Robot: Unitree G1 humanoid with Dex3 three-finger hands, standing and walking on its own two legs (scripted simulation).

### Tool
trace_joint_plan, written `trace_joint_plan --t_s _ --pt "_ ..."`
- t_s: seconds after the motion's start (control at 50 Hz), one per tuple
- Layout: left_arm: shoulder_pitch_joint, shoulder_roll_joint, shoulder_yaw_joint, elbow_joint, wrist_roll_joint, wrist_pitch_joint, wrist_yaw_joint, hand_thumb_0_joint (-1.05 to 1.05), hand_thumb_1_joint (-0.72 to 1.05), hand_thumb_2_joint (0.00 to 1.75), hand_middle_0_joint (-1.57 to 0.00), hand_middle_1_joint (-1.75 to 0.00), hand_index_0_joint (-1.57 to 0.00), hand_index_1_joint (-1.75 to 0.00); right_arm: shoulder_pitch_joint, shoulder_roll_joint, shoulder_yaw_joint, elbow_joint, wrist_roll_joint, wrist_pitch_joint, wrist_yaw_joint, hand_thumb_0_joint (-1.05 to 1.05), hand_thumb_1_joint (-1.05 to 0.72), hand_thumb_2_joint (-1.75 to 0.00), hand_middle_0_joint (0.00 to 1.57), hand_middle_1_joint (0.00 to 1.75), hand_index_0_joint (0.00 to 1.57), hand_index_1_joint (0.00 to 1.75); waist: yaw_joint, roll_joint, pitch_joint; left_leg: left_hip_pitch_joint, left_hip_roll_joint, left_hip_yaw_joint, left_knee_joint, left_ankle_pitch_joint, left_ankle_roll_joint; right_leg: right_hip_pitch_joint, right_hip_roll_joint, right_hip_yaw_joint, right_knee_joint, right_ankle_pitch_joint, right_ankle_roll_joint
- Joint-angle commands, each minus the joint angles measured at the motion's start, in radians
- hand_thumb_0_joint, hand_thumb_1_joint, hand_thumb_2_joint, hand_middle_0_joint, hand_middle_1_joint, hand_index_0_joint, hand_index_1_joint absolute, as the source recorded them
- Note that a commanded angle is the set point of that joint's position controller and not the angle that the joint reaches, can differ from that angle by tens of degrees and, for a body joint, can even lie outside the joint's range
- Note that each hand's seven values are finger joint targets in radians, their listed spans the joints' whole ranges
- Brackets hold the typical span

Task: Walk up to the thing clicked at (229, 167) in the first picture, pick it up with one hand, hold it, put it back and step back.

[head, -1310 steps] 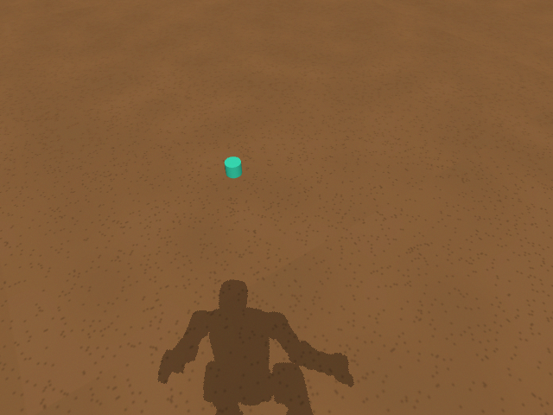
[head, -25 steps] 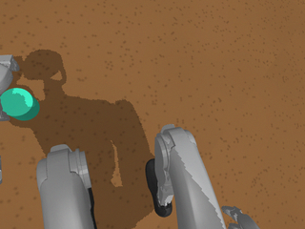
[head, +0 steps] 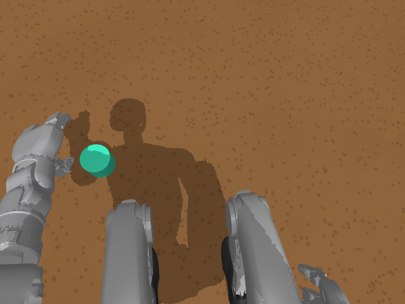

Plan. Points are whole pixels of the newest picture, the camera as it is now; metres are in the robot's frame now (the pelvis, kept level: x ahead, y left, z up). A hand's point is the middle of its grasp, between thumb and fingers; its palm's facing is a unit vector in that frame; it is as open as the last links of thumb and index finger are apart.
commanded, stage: home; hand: left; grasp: from above
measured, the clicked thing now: (98, 161) +0.47 +0.28 -0.38
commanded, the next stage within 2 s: none
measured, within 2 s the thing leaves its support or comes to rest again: neither
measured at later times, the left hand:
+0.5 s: hand (23, 236) +0.26 +0.22 +0.09, palm faces +0.01 -0.93 -0.38, open 7.4 cm
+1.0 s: hand out of the picture +0.21 +0.20 +0.25, palm faces +0.18 -0.96 -0.21, open 7.4 cm
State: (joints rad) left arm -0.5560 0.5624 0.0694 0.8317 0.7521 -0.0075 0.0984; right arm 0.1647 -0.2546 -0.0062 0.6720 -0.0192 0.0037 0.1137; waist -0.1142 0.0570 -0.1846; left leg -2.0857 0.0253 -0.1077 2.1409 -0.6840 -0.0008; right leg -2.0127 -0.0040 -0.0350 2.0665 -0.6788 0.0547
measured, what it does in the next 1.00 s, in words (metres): rises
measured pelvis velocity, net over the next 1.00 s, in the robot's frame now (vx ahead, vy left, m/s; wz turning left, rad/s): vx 0.07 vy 0.00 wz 0.11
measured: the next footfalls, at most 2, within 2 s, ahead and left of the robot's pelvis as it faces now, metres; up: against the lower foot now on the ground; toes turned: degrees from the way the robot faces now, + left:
none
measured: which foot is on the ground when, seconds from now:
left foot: down 0.00-1.00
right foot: down 0.00-1.00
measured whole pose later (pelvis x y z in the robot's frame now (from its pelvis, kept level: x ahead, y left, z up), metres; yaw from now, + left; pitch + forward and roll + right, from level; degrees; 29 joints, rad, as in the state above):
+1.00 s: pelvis +0.07 +0.00 +0.30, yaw +6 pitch +11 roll -3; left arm 0.52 0.22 0.04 -0.15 -0.06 0.47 0.04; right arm 0.30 -0.22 0.03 0.51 0.02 -0.20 -0.19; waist -0.05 0.06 -0.18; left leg -0.72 0.04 -0.06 1.02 -0.48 -0.01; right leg -0.66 -0.02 -0.05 0.94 -0.46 0.03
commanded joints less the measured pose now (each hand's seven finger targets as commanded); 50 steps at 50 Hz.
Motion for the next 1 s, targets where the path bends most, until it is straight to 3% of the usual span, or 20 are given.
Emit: trace_joint_plan --t_s 0.0,0.04,0.06,0.14,0.26,0.36,0.4,0.42,0.46,0.52,0.66,0.76,0.84,0.98 --pt "-0.060 0.164 0.047 -0.365 -0.154 0.020 -0.042 0.00 0.90 0.90 -0.20 -0.30 -0.20 -0.30 0.085 -0.207 -0.085 -0.108 0.022 -0.017 -0.038 0.00 -0.90 -0.90 0.20 0.30 0.20 0.30 0.023 0.112 -0.573 0.574 -0.014 0.023 -0.381 0.182 0.025 0.406 0.018 -0.053 -0.308 0.224 -0.085" --pt "0.001 0.124 0.038 -0.408 -0.205 0.034 -0.049 0.00 0.90 0.90 -0.20 -0.30 -0.20 -0.30 0.058 -0.194 -0.085 -0.127 0.028 -0.021 -0.051 0.00 -0.90 -0.90 0.20 0.30 0.20 0.30 0.020 0.085 -0.521 0.601 -0.008 0.023 -0.430 0.147 0.026 0.433 0.017 -0.048 -0.364 0.195 -0.084" --pt "0.004 0.131 0.058 -0.484 -0.231 0.037 -0.046 0.00 0.90 0.90 -0.20 -0.30 -0.20 -0.30 0.051 -0.193 -0.085 -0.138 0.031 -0.024 -0.057 0.00 -0.90 -0.90 0.20 0.30 0.20 0.30 0.032 0.102 -0.545 0.632 -0.009 0.021 -0.456 0.137 0.025 0.462 0.014 -0.045 -0.381 0.185 -0.085" --pt "0.126 0.075 0.056 -0.584 -0.325 0.083 -0.043 0.00 0.90 0.90 -0.20 -0.30 -0.20 -0.30 0.002 -0.183 -0.084 -0.181 0.041 -0.046 -0.086 0.00 -0.90 -0.90 0.20 0.30 0.20 0.30 0.045 0.108 -0.530 0.750 -0.002 0.016 -0.562 0.086 0.018 0.538 0.013 -0.034 -0.474 0.142 -0.082" --pt "0.327 -0.021 0.029 -0.727 -0.493 0.172 -0.030 0.00 0.90 0.90 -0.20 -0.30 -0.20 -0.30 -0.050 -0.157 -0.066 -0.222 0.054 -0.084 -0.135 0.00 -0.90 -0.90 0.20 0.30 0.20 0.30 0.029 0.054 -0.455 0.849 -0.009 0.024 -0.685 0.055 0.022 0.695 0.012 -0.009 -0.640 0.111 -0.075" --pt "0.452 -0.050 0.042 -0.843 -0.621 0.242 -0.018 0.00 0.90 0.90 -0.20 -0.30 -0.20 -0.30 -0.059 -0.134 -0.046 -0.250 0.060 -0.115 -0.172 0.00 -0.90 -0.90 0.20 0.30 0.20 0.30 0.032 0.054 -0.415 0.981 -0.008 0.027 -0.802 0.066 0.021 0.826 0.012 0.005 -0.765 0.115 -0.072" --pt "0.509 -0.083 0.037 -0.871 -0.655 0.270 -0.013 0.00 0.90 0.90 -0.20 -0.30 -0.20 -0.30 -0.043 -0.123 -0.035 -0.252 0.062 -0.126 -0.186 0.00 -0.90 -0.90 0.20 0.30 0.20 0.30 0.028 0.059 -0.380 1.033 -0.006 0.016 -0.860 0.092 0.018 0.878 0.010 0.003 -0.805 0.141 -0.071" --pt "0.551 -0.087 0.047 -0.875 -0.672 0.287 -0.009 0.00 0.90 0.90 -0.20 -0.30 -0.20 -0.30 -0.039 -0.116 -0.027 -0.253 0.063 -0.131 -0.194 0.00 -0.90 -0.90 0.20 0.30 0.20 0.30 0.043 0.059 -0.370 1.071 -0.004 0.010 -0.887 0.113 0.015 0.904 0.011 0.001 -0.825 0.159 -0.072" --pt "0.601 -0.128 0.033 -0.888 -0.698 0.312 -0.004 0.00 0.90 0.90 -0.20 -0.30 -0.20 -0.30 -0.020 -0.107 -0.020 -0.252 0.063 -0.141 -0.210 0.00 -0.90 -0.90 0.20 0.30 0.20 0.30 0.030 0.050 -0.331 1.114 -0.002 -0.001 -0.941 0.149 0.012 0.950 0.014 -0.004 -0.872 0.191 -0.071" --pt "0.680 -0.154 0.053 -0.928 -0.746 0.346 0.000 0.00 0.90 0.90 -0.20 -0.30 -0.20 -0.30 -0.001 -0.097 -0.005 -0.258 0.061 -0.161 -0.240 0.00 -0.90 -0.90 0.20 0.30 0.20 0.30 0.043 0.059 -0.305 1.200 -0.001 -0.002 -1.014 0.182 0.008 1.036 0.015 -0.008 -0.940 0.226 -0.069" --pt "0.871 -0.213 0.051 -1.036 -0.812 0.404 -0.009 0.00 0.90 0.90 -0.20 -0.30 -0.20 -0.30 0.058 -0.078 0.009 -0.284 0.056 -0.206 -0.291 0.00 -0.90 -0.90 0.20 0.30 0.20 0.30 0.049 0.027 -0.224 1.350 -0.010 0.044 -1.141 0.366 0.008 1.263 0.023 -0.023 -1.112 0.372 -0.062" --pt "0.977 -0.236 0.033 -1.122 -0.815 0.427 -0.023 0.00 0.90 0.90 -0.20 -0.30 -0.20 -0.30 0.077 -0.068 0.005 -0.301 0.046 -0.233 -0.307 0.00 -0.90 -0.90 0.20 0.30 0.20 0.30 0.058 0.040 -0.158 1.438 -0.008 0.047 -1.233 0.427 0.001 1.348 0.029 -0.039 -1.192 0.417 -0.061" --pt "1.047 -0.255 0.017 -1.138 -0.813 0.438 -0.039 0.00 0.90 0.90 -0.20 -0.30 -0.20 -0.30 0.075 -0.067 0.003 -0.315 0.041 -0.249 -0.311 0.00 -0.90 -0.90 0.20 0.30 0.20 0.30 0.065 -0.003 -0.076 1.450 -0.016 0.048 -1.280 0.398 0.008 1.381 0.032 -0.048 -1.251 0.391 -0.057" --pt "1.037 -0.247 0.016 -1.146 -0.803 0.437 -0.068 0.00 0.90 0.90 -0.20 -0.30 -0.20 -0.30 0.064 -0.081 -0.010 -0.313 0.032 -0.279 -0.312 0.00 -0.90 -0.90 0.20 0.30 0.20 0.30 0.058 -0.043 -0.020 1.472 -0.026 0.075 -1.297 0.387 0.016 1.392 0.027 -0.050 -1.292 0.373 -0.049"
